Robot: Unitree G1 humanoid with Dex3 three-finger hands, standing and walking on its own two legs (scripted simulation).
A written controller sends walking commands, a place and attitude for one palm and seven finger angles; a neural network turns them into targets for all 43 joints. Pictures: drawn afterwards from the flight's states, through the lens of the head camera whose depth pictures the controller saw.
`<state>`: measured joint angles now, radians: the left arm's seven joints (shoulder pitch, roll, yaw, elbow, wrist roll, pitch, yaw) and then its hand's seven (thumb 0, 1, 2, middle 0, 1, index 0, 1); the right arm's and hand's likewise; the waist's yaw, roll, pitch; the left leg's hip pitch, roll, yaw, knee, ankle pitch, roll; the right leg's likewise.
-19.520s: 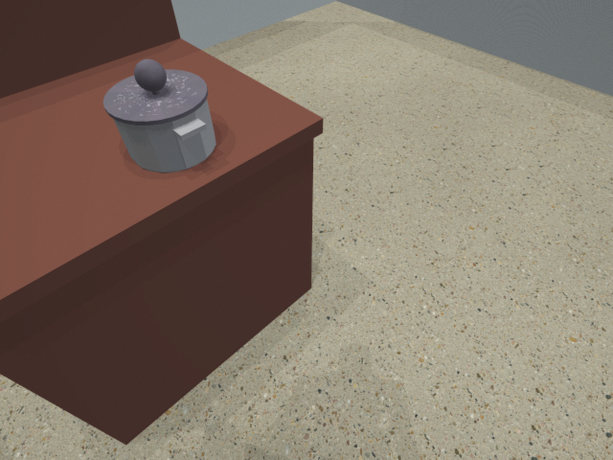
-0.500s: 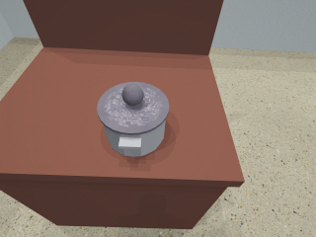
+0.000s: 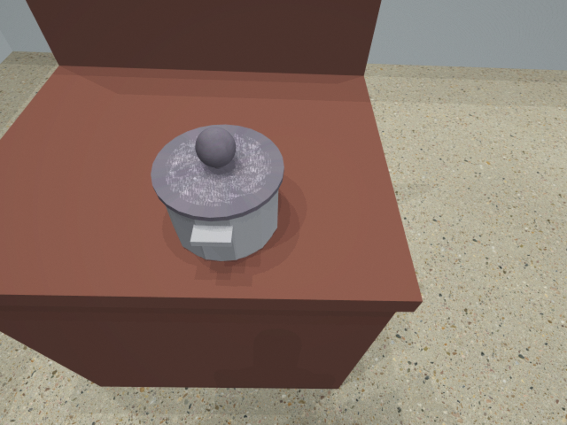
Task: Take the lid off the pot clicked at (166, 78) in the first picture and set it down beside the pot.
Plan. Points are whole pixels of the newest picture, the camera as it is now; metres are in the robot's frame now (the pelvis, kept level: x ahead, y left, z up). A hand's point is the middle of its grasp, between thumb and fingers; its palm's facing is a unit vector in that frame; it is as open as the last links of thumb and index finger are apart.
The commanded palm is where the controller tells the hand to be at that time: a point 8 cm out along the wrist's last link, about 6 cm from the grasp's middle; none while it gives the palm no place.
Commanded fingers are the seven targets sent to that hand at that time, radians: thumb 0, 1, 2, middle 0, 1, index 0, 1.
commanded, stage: shuffle to correct the standing spot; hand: left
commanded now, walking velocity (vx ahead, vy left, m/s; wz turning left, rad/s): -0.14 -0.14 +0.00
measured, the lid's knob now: (215, 147) +0.43 +0.12 +0.16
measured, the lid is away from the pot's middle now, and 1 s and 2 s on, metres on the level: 0.00 0.00 0.00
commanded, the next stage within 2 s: come to a stop and stand still in 0.04 s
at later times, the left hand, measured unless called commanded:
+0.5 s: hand out of the picture -0.03 +0.16 -0.18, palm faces +0.08 -0.98 -0.18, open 7.3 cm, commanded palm none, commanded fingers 0.00 0.90 0.90 -0.20 -0.30 -0.20 -0.30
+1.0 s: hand out of the picture -0.07 +0.12 -0.18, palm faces +0.10 -0.99 -0.09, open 7.4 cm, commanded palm none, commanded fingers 0.00 0.90 0.90 -0.20 -0.30 -0.20 -0.30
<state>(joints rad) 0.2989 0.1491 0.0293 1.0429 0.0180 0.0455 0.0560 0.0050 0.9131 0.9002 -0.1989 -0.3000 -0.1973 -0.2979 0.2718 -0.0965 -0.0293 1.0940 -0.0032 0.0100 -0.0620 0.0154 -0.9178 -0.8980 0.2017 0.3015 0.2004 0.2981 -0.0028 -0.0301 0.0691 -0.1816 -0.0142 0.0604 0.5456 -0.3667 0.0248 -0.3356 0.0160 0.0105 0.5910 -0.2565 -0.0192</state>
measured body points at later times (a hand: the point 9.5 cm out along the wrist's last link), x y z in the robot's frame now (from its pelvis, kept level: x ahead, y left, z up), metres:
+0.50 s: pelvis -0.05 -0.01 +0.01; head -0.06 +0.02 +0.46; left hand -0.04 +0.21 -0.16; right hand -0.09 -0.21 -0.14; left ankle -0.11 +0.06 -0.73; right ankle +0.02 -0.11 -0.72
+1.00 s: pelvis -0.01 +0.00 +0.01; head +0.01 +0.02 +0.45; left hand -0.07 +0.17 -0.16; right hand -0.03 -0.20 -0.15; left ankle -0.11 +0.06 -0.73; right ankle -0.01 -0.13 -0.73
